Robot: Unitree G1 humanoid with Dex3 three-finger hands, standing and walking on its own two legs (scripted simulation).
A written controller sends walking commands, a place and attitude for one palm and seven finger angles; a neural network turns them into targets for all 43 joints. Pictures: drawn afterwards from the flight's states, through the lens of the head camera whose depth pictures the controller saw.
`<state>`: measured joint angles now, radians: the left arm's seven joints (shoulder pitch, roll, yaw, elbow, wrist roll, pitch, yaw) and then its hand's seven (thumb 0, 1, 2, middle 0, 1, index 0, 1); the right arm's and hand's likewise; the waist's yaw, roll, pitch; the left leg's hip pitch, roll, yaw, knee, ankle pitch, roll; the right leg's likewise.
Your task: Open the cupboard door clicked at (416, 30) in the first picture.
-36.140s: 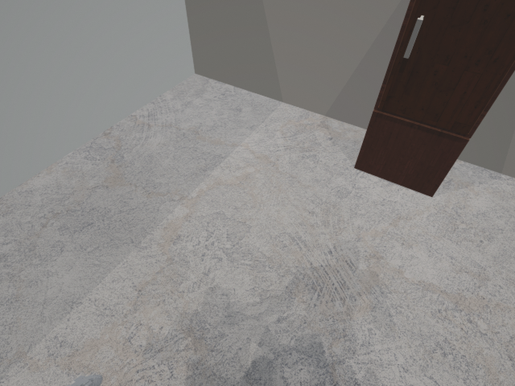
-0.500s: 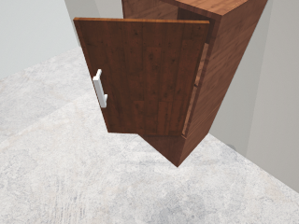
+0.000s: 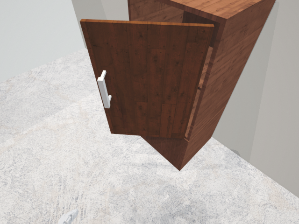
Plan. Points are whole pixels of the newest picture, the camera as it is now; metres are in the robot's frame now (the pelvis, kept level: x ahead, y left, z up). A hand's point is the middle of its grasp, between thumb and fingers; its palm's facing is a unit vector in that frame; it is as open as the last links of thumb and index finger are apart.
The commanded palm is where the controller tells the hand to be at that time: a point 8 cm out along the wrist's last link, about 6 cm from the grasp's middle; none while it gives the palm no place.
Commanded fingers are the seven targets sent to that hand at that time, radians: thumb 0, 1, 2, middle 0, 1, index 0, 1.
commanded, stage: raise the hand with hooked fingers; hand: left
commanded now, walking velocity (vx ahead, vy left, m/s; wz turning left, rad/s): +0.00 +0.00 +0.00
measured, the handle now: (105, 90) +0.57 +0.21 +0.00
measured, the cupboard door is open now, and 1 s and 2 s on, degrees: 41 41 41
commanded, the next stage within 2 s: move the hooked fingers beside the handle in 2.00 s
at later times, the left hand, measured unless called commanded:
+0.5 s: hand (72, 218) +0.15 +0.21 -0.04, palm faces -0.02 -1.00 -0.05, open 9.7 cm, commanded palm +0.13 +0.26 -0.03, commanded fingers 0.00 0.18 0.59 -0.25 -0.76 -0.25 -0.76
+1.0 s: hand (54, 193) +0.19 +0.26 -0.01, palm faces -0.02 -1.00 -0.05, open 12.6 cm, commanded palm +0.17 +0.31 +0.00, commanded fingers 0.00 -0.41 0.34 -0.29 -1.14 -0.29 -1.14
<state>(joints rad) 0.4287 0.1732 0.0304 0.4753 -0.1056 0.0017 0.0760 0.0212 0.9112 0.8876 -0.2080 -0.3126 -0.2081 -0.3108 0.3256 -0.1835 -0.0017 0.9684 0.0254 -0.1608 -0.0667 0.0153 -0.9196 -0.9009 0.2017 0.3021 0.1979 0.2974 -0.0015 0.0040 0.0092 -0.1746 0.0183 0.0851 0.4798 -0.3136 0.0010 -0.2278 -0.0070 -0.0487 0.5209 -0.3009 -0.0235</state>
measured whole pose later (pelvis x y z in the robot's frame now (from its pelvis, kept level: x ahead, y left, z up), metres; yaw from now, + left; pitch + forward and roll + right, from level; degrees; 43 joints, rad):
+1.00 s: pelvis -0.05 +0.02 -0.06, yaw +2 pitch +12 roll -3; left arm 0.20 0.34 0.31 0.16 -0.33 -0.35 -0.43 0.00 -0.19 0.43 -0.28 -1.00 -0.28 -1.00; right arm 0.28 -0.29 0.01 0.55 0.03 -0.26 -0.06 0.02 -0.90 -0.90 0.20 0.30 0.20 0.30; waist -0.02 0.01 -0.10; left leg -0.76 0.03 0.02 1.04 -0.49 0.04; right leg -0.74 -0.03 -0.10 0.97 -0.43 0.00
